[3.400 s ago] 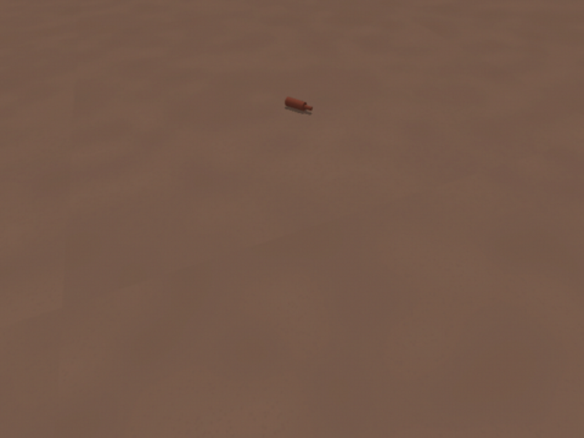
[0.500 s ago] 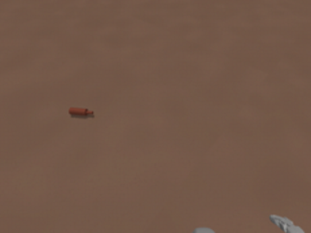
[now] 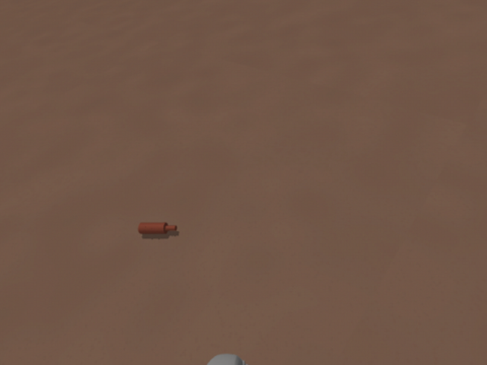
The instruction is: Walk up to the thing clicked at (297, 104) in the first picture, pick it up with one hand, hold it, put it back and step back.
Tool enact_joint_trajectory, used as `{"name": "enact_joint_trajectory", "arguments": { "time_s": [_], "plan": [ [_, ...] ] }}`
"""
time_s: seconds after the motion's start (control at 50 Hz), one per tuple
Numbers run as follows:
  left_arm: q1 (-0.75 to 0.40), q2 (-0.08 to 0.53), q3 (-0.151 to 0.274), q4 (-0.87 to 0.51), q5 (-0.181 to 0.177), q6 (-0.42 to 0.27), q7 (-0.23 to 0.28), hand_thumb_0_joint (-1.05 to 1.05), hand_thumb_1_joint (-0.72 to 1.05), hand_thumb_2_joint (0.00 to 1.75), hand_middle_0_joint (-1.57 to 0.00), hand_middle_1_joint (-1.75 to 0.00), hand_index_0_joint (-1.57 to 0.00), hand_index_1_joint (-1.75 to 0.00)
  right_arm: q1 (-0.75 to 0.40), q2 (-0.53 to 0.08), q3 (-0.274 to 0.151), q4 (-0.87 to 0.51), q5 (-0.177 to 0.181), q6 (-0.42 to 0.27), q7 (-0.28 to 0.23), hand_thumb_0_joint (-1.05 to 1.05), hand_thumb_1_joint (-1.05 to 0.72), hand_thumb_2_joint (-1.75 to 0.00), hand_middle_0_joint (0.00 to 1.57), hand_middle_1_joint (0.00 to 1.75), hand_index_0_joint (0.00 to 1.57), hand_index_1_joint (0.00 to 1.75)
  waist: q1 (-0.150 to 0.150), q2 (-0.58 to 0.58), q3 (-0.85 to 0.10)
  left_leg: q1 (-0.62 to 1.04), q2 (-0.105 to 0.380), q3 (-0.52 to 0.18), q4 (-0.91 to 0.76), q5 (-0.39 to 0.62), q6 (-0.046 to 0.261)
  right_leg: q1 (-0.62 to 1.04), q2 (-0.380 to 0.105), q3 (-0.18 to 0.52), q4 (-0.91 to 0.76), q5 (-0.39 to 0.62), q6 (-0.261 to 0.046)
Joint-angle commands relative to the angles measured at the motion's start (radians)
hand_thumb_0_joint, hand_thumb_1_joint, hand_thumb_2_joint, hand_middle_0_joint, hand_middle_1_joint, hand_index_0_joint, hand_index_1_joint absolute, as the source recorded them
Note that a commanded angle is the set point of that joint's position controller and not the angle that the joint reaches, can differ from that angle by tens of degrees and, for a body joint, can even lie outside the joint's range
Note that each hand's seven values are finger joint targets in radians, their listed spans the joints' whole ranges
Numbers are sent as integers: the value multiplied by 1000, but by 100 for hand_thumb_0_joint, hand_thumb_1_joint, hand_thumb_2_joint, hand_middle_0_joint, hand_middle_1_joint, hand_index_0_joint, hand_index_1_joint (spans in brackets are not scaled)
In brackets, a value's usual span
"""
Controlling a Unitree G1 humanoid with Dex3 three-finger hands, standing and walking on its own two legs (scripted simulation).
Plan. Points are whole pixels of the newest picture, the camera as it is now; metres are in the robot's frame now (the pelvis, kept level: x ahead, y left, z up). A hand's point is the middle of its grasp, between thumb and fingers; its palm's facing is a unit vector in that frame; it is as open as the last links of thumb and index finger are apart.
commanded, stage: walk up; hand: left
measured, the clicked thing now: (158, 228) +0.89 +0.59 -0.74
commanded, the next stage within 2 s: none
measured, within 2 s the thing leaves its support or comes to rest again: neither
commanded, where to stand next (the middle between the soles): +0.50 +0.40 m, yaw -5 degrees
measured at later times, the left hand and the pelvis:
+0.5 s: hand (50, 346) +0.21 +0.46 -0.14, palm faces -0.09 -0.90 -0.43, open 7.4 cm; pelvis +0.14 +0.17 +0.00, yaw -2 degrees
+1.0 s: hand (14, 291) +0.32 +0.58 -0.11, palm faces -0.03 -0.84 -0.54, open 7.4 cm; pelvis +0.26 +0.28 -0.01, yaw -2 degrees
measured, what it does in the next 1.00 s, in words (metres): steps to the left: left foot, then right foot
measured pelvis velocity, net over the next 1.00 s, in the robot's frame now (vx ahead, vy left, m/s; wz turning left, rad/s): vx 0.26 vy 0.28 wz -0.03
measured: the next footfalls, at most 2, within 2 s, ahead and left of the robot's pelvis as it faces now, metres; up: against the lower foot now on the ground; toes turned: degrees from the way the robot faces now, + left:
left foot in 0.22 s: +0.20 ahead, +0.26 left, +0.00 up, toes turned +5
right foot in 0.66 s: +0.32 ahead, +0.10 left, +0.00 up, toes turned -9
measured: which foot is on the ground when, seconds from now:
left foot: up 0.00-0.20, down 0.22-0.68, up 0.70-1.00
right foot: down 0.00-0.26, up 0.28-0.64, down 0.66-1.00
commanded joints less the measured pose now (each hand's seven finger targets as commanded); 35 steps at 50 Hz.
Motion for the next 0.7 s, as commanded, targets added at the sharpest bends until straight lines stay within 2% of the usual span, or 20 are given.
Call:
{"name": "enact_joint_trajectory", "arguments": {
  "time_s": [0.0,0.06,0.12,0.16,0.2,0.22,0.24,0.26,0.28,0.3,0.34,0.42,0.5,0.54,0.58,0.6,0.62,0.64,0.66,0.68],
  "plan": [
    [-8,329,99,-58,8,-35,18,0,90,90,-20,-30,-20,-30,27,-171,-76,-60,-3,-14,1,0,-90,-90,20,30,20,30,-10,-244,41,-70,68,5,-104,101,-25,-85,-216,183,-316,-102,-167],
    [-8,366,113,-58,21,-37,13,0,90,90,-20,-30,-20,-30,-41,-171,-79,-78,-13,-19,17,0,-90,-90,20,30,20,30,4,-291,26,-34,123,58,-273,99,-26,-97,-216,144,-283,-140,-171],
    [12,386,114,-43,24,-34,10,0,90,90,-20,-30,-20,-30,-78,-173,-87,-79,-14,-30,25,0,-90,-90,20,30,20,30,13,-291,-18,57,120,100,-409,99,-5,-81,-206,115,-212,-127,-156],
    [-16,401,114,-45,24,-25,10,0,90,90,-20,-30,-20,-30,-31,-188,-99,-59,-14,-36,21,0,-90,-90,20,30,20,30,-26,-285,-71,175,92,150,-452,71,14,-103,-221,134,-136,-112,-149],
    [-41,345,96,-51,30,-7,14,0,90,90,-20,-30,-20,-30,134,-214,-118,3,-20,-43,7,0,-90,-90,20,30,20,30,-125,-118,-141,400,41,167,-546,19,30,-202,-182,90,159,-84,-111],
    [31,257,65,-43,22,2,12,0,90,90,-20,-30,-20,-30,212,-283,-137,24,-29,-49,-9,0,-90,-90,20,30,20,30,-158,135,-155,481,87,24,-672,-190,63,-315,-84,18,466,-100,-65],
    [52,194,41,-56,-5,7,13,0,90,90,-20,-30,-20,-30,166,-368,-144,-14,-25,-57,-19,0,-90,-90,20,30,20,30,-133,324,-89,456,299,-416,-886,-333,112,-549,97,41,638,-348,-17],
    [29,275,57,-30,-4,13,32,0,90,90,-20,-30,-20,-30,102,-403,-152,-26,5,-55,-23,0,-90,-90,20,30,20,30,-110,252,-83,385,342,-505,-943,-425,180,-504,28,136,710,-336,-50],
    [20,305,58,-16,-2,15,37,0,90,90,-20,-30,-20,-30,54,-378,-142,-46,6,-49,-24,0,-90,-90,20,30,20,30,-91,212,-37,301,356,-477,-946,-477,219,-511,-8,159,740,-295,-49],
    [24,324,56,5,-13,14,33,0,90,90,-20,-30,-20,-30,-1,-309,-121,-63,4,-49,-33,0,-90,-90,20,30,20,30,-70,96,6,247,279,-280,-904,-321,163,-478,-24,184,685,-213,-39],
    [101,314,65,52,-25,15,18,0,90,90,-20,-30,-20,-30,-28,-245,-95,-73,1,-64,-40,0,-90,-90,20,30,20,30,-28,80,14,241,199,-115,-846,-111,116,-413,-48,184,592,-111,-30],
    [83,273,57,51,-11,19,9,0,90,90,-20,-30,-20,-30,-6,-216,-86,-85,2,-72,-39,0,-90,-90,20,30,20,30,-39,58,-11,300,189,-24,-827,81,196,-346,-39,96,398,-98,13],
    [17,259,59,12,-5,22,7,0,90,90,-20,-30,-20,-30,36,-216,-88,-102,-12,-64,-39,0,-90,-90,20,30,20,30,-66,44,-8,325,207,-9,-848,125,206,-319,-34,35,276,-80,14],
    [18,245,59,2,-3,15,9,0,90,90,-20,-30,-20,-30,22,-213,-87,-119,-13,-56,-36,0,-90,-90,20,30,20,30,-48,14,-3,282,230,-6,-819,172,224,-234,-39,30,207,-56,2],
    [38,227,60,6,-5,6,11,0,90,90,-20,-30,-20,-30,11,-187,-77,-132,-17,-45,-35,0,-90,-90,20,30,20,30,-30,-43,-13,245,197,47,-730,309,192,-122,-9,16,122,-16,-12],
    [80,225,67,14,-9,3,14,0,90,90,-20,-30,-20,-30,-14,-182,-73,-145,-17,-42,-34,0,-90,-90,20,30,20,30,1,-78,-31,231,165,89,-647,395,163,-33,13,-5,33,42,-11],
    [175,241,80,37,-8,1,23,0,90,90,-20,-30,-20,-30,-36,-176,-68,-161,-6,-43,-32,0,-90,-90,20,30,20,30,63,-127,-82,175,132,126,-522,458,119,135,13,-2,-44,138,-22],
    [280,303,104,49,0,-4,37,0,90,90,-20,-30,-20,-30,-37,-143,-56,-174,4,-49,-33,0,-90,-90,20,30,20,30,129,-234,-142,91,76,163,-306,422,60,285,-49,117,-111,104,-55],
    [297,374,122,28,4,-4,49,0,90,90,-20,-30,-20,-30,37,-94,-43,-175,8,-49,-35,0,-90,-90,20,30,20,30,108,-433,-198,-121,-39,165,-91,-152,2,450,-324,526,-179,98,-148],
    [214,377,111,-11,0,1,54,0,90,90,-20,-30,-20,-30,83,-164,-57,-145,-3,-25,-43,0,-90,-90,20,30,20,30,65,-247,-156,-193,-46,21,11,-244,-21,360,-432,710,-216,-40,-215]
  ]
}}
